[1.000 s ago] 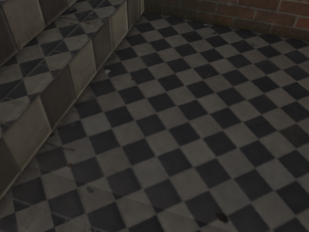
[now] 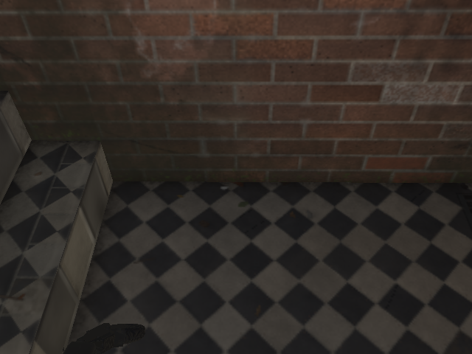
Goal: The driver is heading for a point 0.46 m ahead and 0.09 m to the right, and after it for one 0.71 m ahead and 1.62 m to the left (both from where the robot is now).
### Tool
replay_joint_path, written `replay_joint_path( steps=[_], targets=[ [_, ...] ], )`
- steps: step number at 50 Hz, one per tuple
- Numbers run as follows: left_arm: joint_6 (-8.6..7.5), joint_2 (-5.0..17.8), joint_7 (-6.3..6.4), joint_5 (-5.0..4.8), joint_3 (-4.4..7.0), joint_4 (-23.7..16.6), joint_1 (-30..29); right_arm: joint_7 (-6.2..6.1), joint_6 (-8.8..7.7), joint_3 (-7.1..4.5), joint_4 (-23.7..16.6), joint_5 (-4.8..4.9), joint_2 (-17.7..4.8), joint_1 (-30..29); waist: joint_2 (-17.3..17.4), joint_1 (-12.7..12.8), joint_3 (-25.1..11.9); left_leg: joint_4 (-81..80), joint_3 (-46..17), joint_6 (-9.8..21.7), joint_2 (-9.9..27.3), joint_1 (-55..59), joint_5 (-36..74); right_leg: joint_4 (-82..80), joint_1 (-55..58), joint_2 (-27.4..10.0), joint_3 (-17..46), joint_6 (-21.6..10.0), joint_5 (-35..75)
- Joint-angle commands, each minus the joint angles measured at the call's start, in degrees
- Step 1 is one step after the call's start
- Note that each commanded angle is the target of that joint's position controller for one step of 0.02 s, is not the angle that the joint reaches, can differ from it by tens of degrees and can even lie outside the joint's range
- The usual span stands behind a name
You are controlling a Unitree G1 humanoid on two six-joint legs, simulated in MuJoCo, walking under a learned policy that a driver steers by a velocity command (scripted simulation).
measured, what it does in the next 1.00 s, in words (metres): walks ahead: left foot, then right foot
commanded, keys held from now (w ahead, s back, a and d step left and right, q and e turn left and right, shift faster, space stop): w+e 0.42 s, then w+q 0.58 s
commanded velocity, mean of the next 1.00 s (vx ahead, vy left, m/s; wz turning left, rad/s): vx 0.50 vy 0.00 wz -0.15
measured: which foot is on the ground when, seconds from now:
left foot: down 0.00-0.04, up 0.06-0.44, down 0.46-0.86, up 0.88-1.00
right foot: down 0.00-0.48, up 0.50-0.84, down 0.86-1.00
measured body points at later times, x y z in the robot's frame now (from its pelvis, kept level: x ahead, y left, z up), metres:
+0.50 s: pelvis +0.30 +0.00 +0.00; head +0.32 +0.00 +0.45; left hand +0.42 +0.25 -0.13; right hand +0.45 -0.30 -0.06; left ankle +0.43 +0.09 -0.72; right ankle +0.13 -0.10 -0.69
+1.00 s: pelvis +0.52 -0.07 +0.02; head +0.54 -0.08 +0.47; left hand +0.73 +0.15 -0.06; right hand +0.59 -0.36 -0.09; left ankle +0.50 +0.06 -0.63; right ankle +0.53 -0.20 -0.71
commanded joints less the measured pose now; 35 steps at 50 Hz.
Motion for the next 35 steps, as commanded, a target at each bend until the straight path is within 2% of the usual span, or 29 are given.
replay_joint_path(
  steps=[1, 2, 3, 4, 5, 6, 7, 9, 11, 13, 14, 15, 17, 18, 19, 21, 22, 23, 24, 25, 26, 27, 28, 29, 30, 31, 33, 34, 35],
  targets=[
    [-1.97, 10.2, 3.05, -0.34, 3.49, 1.2, 14.5, -1.86, 0.07, -1.30, -3.5, -1.56, -6.2, 6.7, 0.3, 4.9, -10.6, 27.2, -3.3, 3.1, 9.7, -16.2, 63.6, 6.3, 37.4, 2.4, 2.2, -8.7, 18.3],
    [-1.99, 11.5, 3.96, 0.23, 3.48, 4.5, 29.4, -1.23, -0.71, 0.41, -5.8, -1.54, -4.1, 8.0, -8.4, 8.9, -20.5, 42.9, -7.0, -2.5, 2.4, -37.8, 28.6, 0.7, 62.7, -7.5, 22.7, -17.3, 16.2],
    [-1.31, 10.0, 3.58, 1.29, 3.27, 10.0, 40.1, 1.36, -0.09, -0.25, -6.9, -0.86, -6.1, -0.3, -9.0, 13.1, -17.9, 55.7, -13.9, -1.0, -5.6, -49.6, -4.9, -11.8, 67.2, -13.0, 36.3, -17.4, 13.7],
    [-1.71, 12.2, 3.63, 1.59, 5.01, 10.7, 38.4, 2.13, 0.12, -0.85, -9.6, 0.51, -5.9, -8.7, -6.3, 14.1, -5.8, 63.3, -20.9, 2.4, -3.4, -59.9, -1.7, -14.8, 60.4, -11.2, 31.6, -12.0, 9.1],
    [-1.97, 11.3, 3.50, 0.94, 4.98, 9.6, 32.1, 1.56, -0.30, -1.27, -10.5, -0.09, -7.4, -12.4, -5.3, 11.9, -0.1, 65.7, -23.1, 4.3, -0.8, -60.5, 2.6, -15.4, 48.7, -10.1, 27.4, -10.9, 8.2],
    [-1.10, 8.2, 2.74, -3.80, 2.75, 2.7, 19.2, -1.76, -2.51, -2.91, -17.1, 7.82, -9.9, -19.0, -5.8, 5.2, 3.3, 67.2, -21.0, 3.5, -1.0, -55.5, 6.3, -18.2, 33.4, -11.6, 31.4, -12.9, 14.9],
    [-0.87, 5.3, 2.58, -3.93, 1.44, 1.1, 15.0, -2.66, -2.87, -2.94, -17.5, 7.21, -10.2, -17.0, -2.4, 1.6, 1.3, 67.3, -22.3, 3.7, 1.3, -51.1, 8.2, -19.3, 26.6, -10.3, 27.4, -12.1, 14.5],
    [-0.06, 5.6, 2.78, -2.92, 0.98, -1.7, 13.7, -2.34, -2.13, -2.84, -18.0, 4.74, -7.1, -11.9, 0.3, -1.3, 0.1, 66.1, -22.4, 3.7, 2.9, -52.0, 7.2, -21.1, 21.3, -9.4, 25.6, -11.8, 4.9],
    [0.66, 6.0, 4.09, -2.48, 0.86, -2.6, 15.1, -2.03, -1.39, -1.83, -20.9, 4.04, -5.5, -15.5, 0.2, -1.8, 3.3, 57.2, -22.2, 3.1, 5.2, -54.3, 9.5, -24.3, 14.3, -8.1, 23.2, -10.4, -2.9],
    [0.69, 8.5, 5.09, -1.98, 1.54, -3.9, 17.7, -2.08, -1.29, -1.57, -22.4, 2.07, -6.4, -19.6, 0.1, -0.3, 4.1, 43.0, -19.7, 1.9, 3.4, -48.0, 20.2, -24.6, 7.0, -4.1, 18.9, -8.9, -1.3],
    [0.65, 9.6, 5.42, -2.26, 2.02, -4.5, 18.6, -2.13, -1.28, -1.33, -22.8, 1.92, -6.4, -21.5, -0.6, 0.6, 3.4, 35.0, -19.4, 1.3, 2.1, -42.5, 25.0, -23.9, 4.8, -2.2, 16.8, -8.0, -0.8],
    [0.62, 10.5, 5.53, -2.65, 2.42, -4.8, 20.1, -2.37, -1.19, -1.35, -23.0, 2.53, -6.8, -23.9, -2.0, 1.8, 2.9, 28.9, -19.1, 0.3, 0.4, -38.2, 28.0, -23.5, 4.2, -1.3, 16.2, -7.6, -1.5],
    [0.40, 11.2, 5.39, -3.68, 2.96, -4.6, 23.2, -2.82, -0.58, -1.77, -23.3, 4.44, -8.7, -26.7, -4.6, 3.5, 2.8, 21.5, -20.1, -0.9, -1.0, -34.8, 29.9, -22.3, 8.1, -2.8, 18.7, -7.0, -6.3],
    [0.20, 10.4, 5.60, -4.18, 3.02, -4.5, 24.0, -2.81, -0.10, -2.28, -23.0, 5.24, -10.0, -26.7, -4.7, 3.9, 3.0, 17.8, -21.6, -0.7, -0.8, -34.3, 31.5, -20.3, 11.6, -3.7, 20.8, -6.2, -8.3],
    [0.16, 9.9, 5.71, -4.38, 3.06, -4.6, 24.5, -2.81, 0.13, -2.78, -22.8, 5.37, -11.3, -26.8, -4.7, 3.7, 3.3, 15.5, -22.5, -0.4, -1.0, -34.1, 30.5, -18.2, 14.9, -4.5, 23.0, -5.5, -9.8],
    [0.24, 9.3, 5.86, -3.72, 3.34, -6.2, 24.3, -2.65, 0.02, -4.13, -21.1, 5.04, -13.6, -22.6, -6.4, 1.7, 3.5, 13.3, -22.7, 1.3, -1.1, -31.8, 24.7, -11.6, 19.9, -4.9, 25.4, -4.4, -7.7],
    [0.21, 8.3, 5.37, -3.24, 2.98, -6.5, 25.5, -2.44, -0.11, -4.64, -19.7, 4.05, -14.4, -17.8, -6.7, 0.0, 1.3, 12.1, -19.8, 3.0, -2.3, -27.3, 21.6, -5.7, 22.0, -3.4, 23.4, -3.1, 0.9],
    [0.11, 5.1, 4.82, -2.97, 2.11, -6.9, 26.1, -2.16, -0.59, -4.94, -18.2, 2.75, -15.6, -10.9, -4.5, -2.5, -4.2, 14.6, -23.1, 6.3, 2.0, -15.6, 21.7, 6.6, 18.4, -0.4, 19.7, -1.0, 4.5],
    [-0.41, 2.0, 4.69, -2.75, 1.46, -7.9, 32.9, -2.28, -0.45, -6.21, -16.8, 1.73, -20.7, -2.6, 10.1, -1.6, -11.7, 12.0, -43.3, 14.6, 13.6, 3.1, 18.2, 26.8, 3.6, 6.2, 13.0, 3.4, -6.2],
    [-1.12, 3.6, 4.47, -3.93, 1.14, -7.4, 36.9, -1.74, 0.25, -6.69, -14.7, 3.13, -21.0, 0.1, 26.1, -0.5, -14.0, 1.5, -67.7, 22.4, 21.9, 8.2, 3.8, 39.8, -9.6, 7.5, 10.3, 5.1, -27.6],
    [-1.57, 7.5, 4.35, -3.55, 1.69, -8.1, 30.9, -1.98, 0.79, -5.45, -16.7, 3.90, -16.0, -3.9, 16.6, -1.7, -7.6, -0.7, -66.9, 21.7, 20.0, 4.5, -4.6, 46.6, -16.4, 3.8, 11.3, 5.5, -24.3],
    [-1.62, 8.5, 4.31, -2.96, 1.57, -10.3, 22.2, -2.24, 1.62, -4.79, -17.7, 3.63, -13.7, -7.0, 8.7, -2.7, -2.4, 0.3, -56.8, 19.6, 17.0, -2.5, -2.4, 47.2, -17.3, 1.0, 8.7, 5.2, -18.9],
    [-1.63, 8.0, 4.52, -1.49, 1.44, -12.0, 16.9, -2.19, 2.02, -4.52, -17.8, 2.65, -13.7, -9.4, 3.9, -1.8, 1.6, 0.4, -49.9, 18.3, 13.9, -11.5, 3.5, 42.8, -15.3, -1.2, 7.2, 4.9, -15.8],
    [-1.60, 7.6, 4.62, -0.54, 1.62, -13.1, 15.3, -2.08, 2.07, -4.19, -17.9, 2.42, -13.0, -10.8, 2.6, -0.5, 2.8, -0.2, -45.7, 17.3, 11.5, -17.4, 10.1, 38.0, -11.5, -2.6, 7.0, 4.9, -13.9],
    [-1.55, 6.5, 4.47, -0.65, 1.41, -13.9, 15.4, -2.00, 2.20, -3.77, -17.5, 2.60, -12.1, -10.9, 3.5, 0.9, 3.0, -0.9, -42.8, 16.9, 9.4, -20.8, 14.2, 34.3, -8.1, -3.1, 6.4, 5.1, -13.7],
    [-1.45, 5.7, 4.30, -0.89, 0.97, -15.0, 14.8, -1.98, 2.03, -3.77, -17.2, 3.49, -11.8, -10.4, 4.1, 1.4, 2.6, -1.8, -40.5, 16.5, 8.0, -22.1, 16.3, 29.7, -6.3, -3.2, 5.7, 5.2, -13.8],
    [-1.86, 4.0, 4.49, -0.80, 0.01, -16.7, 11.9, -2.51, 2.48, -4.51, -16.9, 4.69, -13.8, -9.9, 5.4, 1.4, 2.4, -2.3, -36.7, 16.7, 6.4, -23.8, 22.2, 17.7, -2.6, -2.0, 3.8, 6.7, -12.2],
    [-2.25, 3.9, 4.42, -0.27, -0.32, -17.1, 10.6, -2.61, 2.94, -5.01, -17.0, 4.58, -15.5, -9.6, 5.1, 1.2, 1.8, -2.0, -34.6, 16.2, 5.5, -25.7, 23.8, 12.9, 1.4, -1.1, 3.1, 7.4, -10.1],
    [-2.47, 3.8, 4.23, -0.52, -0.50, -17.2, 9.4, -2.72, 3.32, -5.38, -17.0, 4.76, -16.4, -9.2, 5.5, 1.1, 1.4, -1.8, -33.5, 16.0, 5.0, -27.1, 23.2, 8.8, 4.7, -0.2, 2.7, 8.1, -7.7]
  ],
)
